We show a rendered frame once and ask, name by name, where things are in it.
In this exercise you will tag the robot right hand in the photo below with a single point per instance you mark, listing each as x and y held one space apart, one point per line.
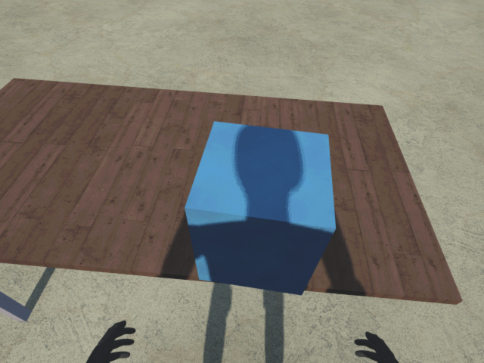
382 352

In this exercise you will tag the carton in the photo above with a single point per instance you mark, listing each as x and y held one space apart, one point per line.
261 208

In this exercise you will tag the robot left hand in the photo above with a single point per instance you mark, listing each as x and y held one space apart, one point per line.
102 353

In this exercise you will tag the table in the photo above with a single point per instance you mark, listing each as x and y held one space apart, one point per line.
96 178

